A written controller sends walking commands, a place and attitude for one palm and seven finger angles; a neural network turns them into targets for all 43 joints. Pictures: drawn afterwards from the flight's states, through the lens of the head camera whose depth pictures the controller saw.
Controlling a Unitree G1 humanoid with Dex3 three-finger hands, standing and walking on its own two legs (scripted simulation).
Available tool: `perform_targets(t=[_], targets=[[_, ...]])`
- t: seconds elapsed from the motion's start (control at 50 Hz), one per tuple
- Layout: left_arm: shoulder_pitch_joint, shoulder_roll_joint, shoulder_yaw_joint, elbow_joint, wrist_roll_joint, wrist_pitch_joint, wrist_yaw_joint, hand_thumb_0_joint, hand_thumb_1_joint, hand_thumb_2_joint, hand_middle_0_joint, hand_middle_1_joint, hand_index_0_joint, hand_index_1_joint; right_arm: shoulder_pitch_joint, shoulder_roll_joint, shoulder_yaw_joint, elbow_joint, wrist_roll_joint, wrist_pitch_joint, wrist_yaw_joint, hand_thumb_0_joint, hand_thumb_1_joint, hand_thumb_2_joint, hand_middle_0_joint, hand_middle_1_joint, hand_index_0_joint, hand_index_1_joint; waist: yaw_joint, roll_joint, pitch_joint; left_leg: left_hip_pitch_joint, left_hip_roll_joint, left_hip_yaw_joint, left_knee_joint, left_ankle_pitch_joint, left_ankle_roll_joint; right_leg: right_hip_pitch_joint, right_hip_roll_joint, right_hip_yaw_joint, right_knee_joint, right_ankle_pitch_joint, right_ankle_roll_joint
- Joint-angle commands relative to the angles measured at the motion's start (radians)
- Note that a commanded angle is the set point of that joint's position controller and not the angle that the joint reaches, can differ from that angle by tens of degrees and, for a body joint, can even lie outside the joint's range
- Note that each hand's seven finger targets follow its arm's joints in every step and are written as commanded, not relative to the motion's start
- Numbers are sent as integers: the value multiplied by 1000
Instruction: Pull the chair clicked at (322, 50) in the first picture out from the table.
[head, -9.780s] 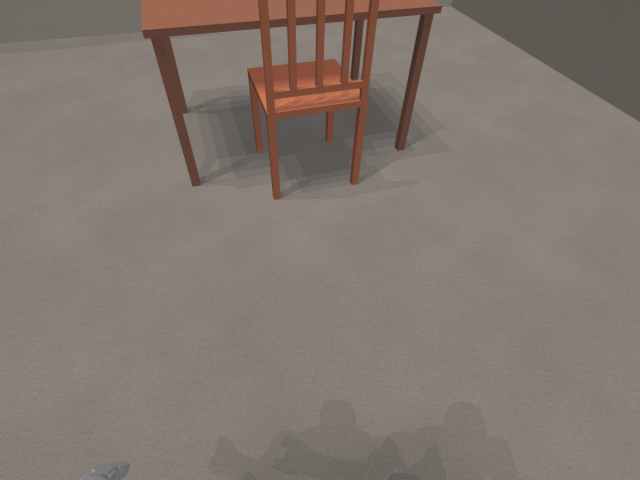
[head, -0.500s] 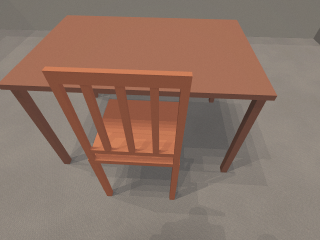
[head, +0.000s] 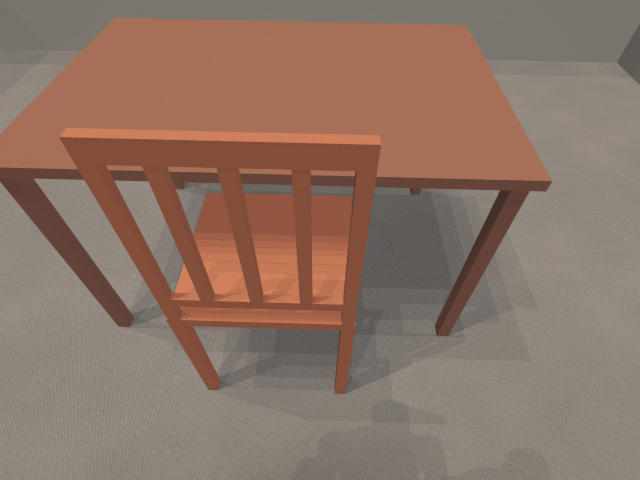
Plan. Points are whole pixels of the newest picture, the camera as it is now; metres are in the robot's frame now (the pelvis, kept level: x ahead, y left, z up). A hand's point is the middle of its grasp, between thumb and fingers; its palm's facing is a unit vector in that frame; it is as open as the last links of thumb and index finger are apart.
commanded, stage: look again from close up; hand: left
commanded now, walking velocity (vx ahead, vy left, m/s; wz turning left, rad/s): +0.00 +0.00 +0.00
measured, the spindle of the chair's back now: (244, 244) +0.50 +0.16 -0.05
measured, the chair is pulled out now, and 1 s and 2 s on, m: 0.00 0.00 0.00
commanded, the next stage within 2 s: shuffle to correct the standing spot in 0.78 s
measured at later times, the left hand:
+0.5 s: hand out of the picture -0.02 +0.22 -0.18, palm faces +0.00 -0.98 -0.18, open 7.3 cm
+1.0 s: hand out of the picture -0.04 +0.22 -0.18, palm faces -0.01 -0.99 -0.15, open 7.3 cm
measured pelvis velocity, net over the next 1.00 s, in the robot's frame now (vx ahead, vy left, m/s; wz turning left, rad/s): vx -0.01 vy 0.06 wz -0.02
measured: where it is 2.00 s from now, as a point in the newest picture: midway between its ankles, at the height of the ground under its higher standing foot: outside the picture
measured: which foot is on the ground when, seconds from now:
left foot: down 0.00-1.00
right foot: down 0.00-1.00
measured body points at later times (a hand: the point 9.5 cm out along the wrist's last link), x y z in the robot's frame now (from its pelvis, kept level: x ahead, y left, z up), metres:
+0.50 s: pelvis -0.01 +0.04 +0.00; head +0.01 +0.06 +0.45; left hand -0.02 +0.27 -0.16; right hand +0.00 -0.19 -0.15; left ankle +0.02 +0.11 -0.73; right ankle -0.07 -0.09 -0.73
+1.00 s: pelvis -0.01 +0.06 +0.01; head +0.00 +0.08 +0.46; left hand -0.04 +0.27 -0.16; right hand +0.01 -0.17 -0.14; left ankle +0.02 +0.11 -0.73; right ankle -0.07 -0.09 -0.73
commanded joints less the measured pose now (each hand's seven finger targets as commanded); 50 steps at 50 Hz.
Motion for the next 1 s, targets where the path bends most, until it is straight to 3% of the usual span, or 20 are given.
perform_targets(t=[0.0,0.08,0.1,0.18,0.2,0.24,0.34,0.5,0.58,0.6,0.68,0.7,0.84,0.88,0.92,0.98], targets=[[56,116,27,-64,-11,-1,13,0,900,900,-200,-300,-200,-300,72,-52,3,-38,-2,-21,-5,0,-900,-900,200,300,200,300,8,-4,-39,79,53,-50,-43,334,38,-45,-160,111,-11,600,-12],[44,122,23,-72,-10,22,7,0,900,900,-200,-300,-200,-300,47,-69,4,-44,-1,-10,-4,0,-900,-900,200,300,200,300,18,-30,65,32,61,-86,-107,209,46,-112,-133,112,-66,244,-6],[44,123,24,-75,-6,23,6,0,900,900,-200,-300,-200,-300,45,-69,5,-42,-2,-11,-2,0,-900,-900,200,300,200,300,25,-45,86,14,62,-96,-120,203,50,-116,-127,110,-75,212,-4],[29,135,23,-83,-8,36,1,0,900,900,-200,-300,-200,-300,37,-93,3,-45,-5,-8,1,0,-900,-900,200,300,200,300,27,-1,84,11,69,-131,-191,80,59,-127,-118,97,-76,48,4],[36,136,25,-85,-6,36,-1,0,900,900,-200,-300,-200,-300,28,-88,2,-45,-2,-8,2,0,-900,-900,200,300,200,300,37,-7,93,-6,70,-133,-207,52,62,-123,-119,94,-85,40,6],[27,143,24,-86,-7,38,-3,0,900,900,-200,-300,-200,-300,25,-102,0,-49,-5,-8,3,0,-900,-900,200,300,200,300,32,-3,63,16,71,-144,-219,44,62,-118,-122,90,-75,43,9],[31,148,24,-78,-8,36,-7,0,900,900,-200,-300,-200,-300,28,-114,-2,-40,-1,-16,1,0,-900,-900,200,300,200,300,34,13,-14,84,83,-155,-232,127,69,-97,-129,75,-66,83,22],[53,142,18,-43,-8,32,-7,0,900,900,-200,-300,-200,-300,27,-101,1,-8,7,-19,0,0,-900,-900,200,300,200,300,36,-41,16,102,72,-130,-229,186,67,-100,-148,80,-103,129,29],[65,140,15,-25,-9,32,-4,0,900,900,-200,-300,-200,-300,31,-105,0,5,6,-19,0,0,-900,-900,200,300,200,300,29,-30,-11,143,72,-124,-221,234,63,-101,-156,80,-99,151,33],[68,139,14,-22,-8,31,-4,0,900,900,-200,-300,-200,-300,25,-98,1,8,9,-18,-1,0,-900,-900,200,300,200,300,33,-49,14,130,70,-119,-223,222,65,-106,-155,84,-109,151,33],[77,137,13,-10,-9,33,-2,0,900,900,-200,-300,-200,-300,29,-103,1,15,7,-20,-2,0,-900,-900,200,300,200,300,30,-16,-8,151,73,-125,-232,244,62,-101,-157,79,-100,152,36],[79,137,12,-9,-7,32,-2,0,900,900,-200,-300,-200,-300,22,-96,1,18,10,-19,-2,0,-900,-900,200,300,200,300,34,-37,17,133,71,-120,-233,231,64,-101,-158,80,-111,151,36],[83,132,12,1,-6,35,0,0,900,900,-200,-300,-200,-300,25,-98,0,21,8,-19,-2,0,-900,-900,200,300,200,300,28,-28,14,145,70,-120,-246,226,58,-105,-162,84,-110,150,38],[89,125,11,8,-7,37,-1,0,900,900,-200,-300,-200,-300,31,-96,1,28,6,-19,-4,0,-900,-900,200,300,200,300,27,-16,9,157,80,-132,-265,184,58,-109,-153,70,-104,115,42],[89,118,11,14,-3,43,-6,0,900,900,-200,-300,-200,-300,35,-102,-3,35,5,-14,-4,0,-900,-900,200,300,200,300,24,-23,48,120,97,-166,-311,9,64,-128,-135,51,-84,37,41],[92,112,13,9,6,54,-13,0,900,900,-200,-300,-200,-300,42,-133,-20,37,1,-4,-6,0,-900,-900,200,300,200,300,21,30,69,104,149,-250,-393,-223,87,-198,-104,16,2,-50,38]])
